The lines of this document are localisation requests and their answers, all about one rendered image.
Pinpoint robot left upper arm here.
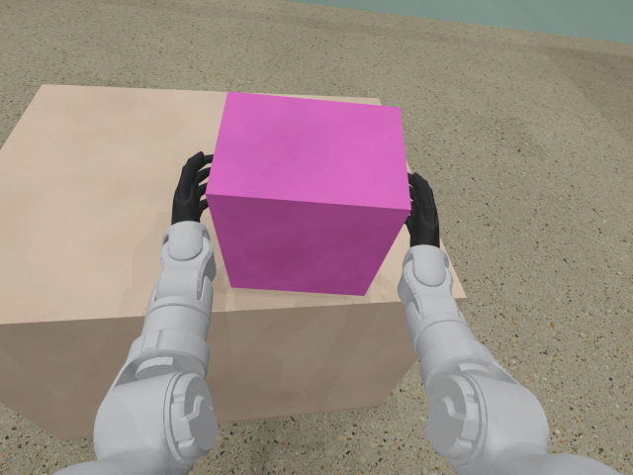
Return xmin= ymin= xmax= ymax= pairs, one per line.
xmin=52 ymin=371 xmax=218 ymax=475

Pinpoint carton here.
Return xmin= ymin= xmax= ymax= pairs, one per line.
xmin=205 ymin=91 xmax=411 ymax=296

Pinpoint robot right forearm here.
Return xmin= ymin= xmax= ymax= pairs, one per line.
xmin=398 ymin=244 xmax=550 ymax=448

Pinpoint left robot hand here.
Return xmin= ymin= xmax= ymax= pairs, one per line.
xmin=171 ymin=151 xmax=214 ymax=226

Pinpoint robot left forearm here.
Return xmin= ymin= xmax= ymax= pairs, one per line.
xmin=93 ymin=221 xmax=217 ymax=457

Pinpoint pedestal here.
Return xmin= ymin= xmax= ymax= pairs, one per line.
xmin=0 ymin=84 xmax=467 ymax=440

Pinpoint right robot hand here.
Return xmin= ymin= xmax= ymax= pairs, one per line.
xmin=405 ymin=172 xmax=440 ymax=248

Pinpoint robot right upper arm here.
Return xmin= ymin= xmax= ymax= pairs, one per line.
xmin=425 ymin=372 xmax=623 ymax=475

